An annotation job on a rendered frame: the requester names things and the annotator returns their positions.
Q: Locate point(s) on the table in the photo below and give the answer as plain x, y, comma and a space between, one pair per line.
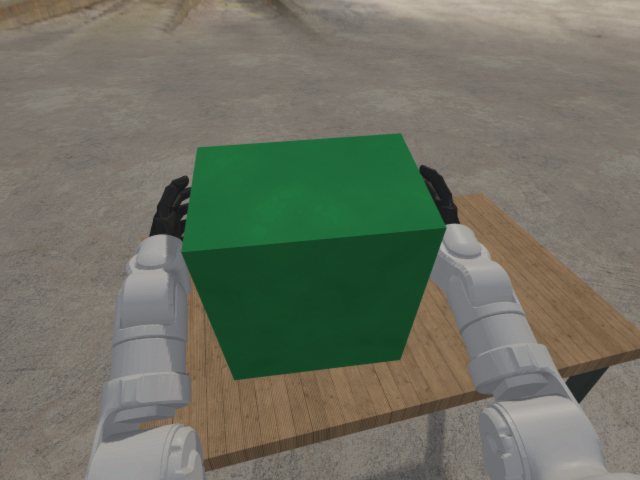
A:
242, 420

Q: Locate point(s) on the robot left forearm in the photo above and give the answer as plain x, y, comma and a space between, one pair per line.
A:
148, 372

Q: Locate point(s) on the carton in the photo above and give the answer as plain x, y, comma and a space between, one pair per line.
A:
310, 254

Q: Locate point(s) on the robot right forearm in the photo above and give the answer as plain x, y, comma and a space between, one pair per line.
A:
505, 359

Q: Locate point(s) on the left robot hand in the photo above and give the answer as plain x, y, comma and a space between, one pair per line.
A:
170, 212

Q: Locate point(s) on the robot right upper arm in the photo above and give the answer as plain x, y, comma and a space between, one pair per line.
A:
542, 437

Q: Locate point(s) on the right robot hand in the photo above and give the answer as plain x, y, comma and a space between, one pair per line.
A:
441, 195

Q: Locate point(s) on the robot left upper arm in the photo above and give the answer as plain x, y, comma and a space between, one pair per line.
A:
169, 452

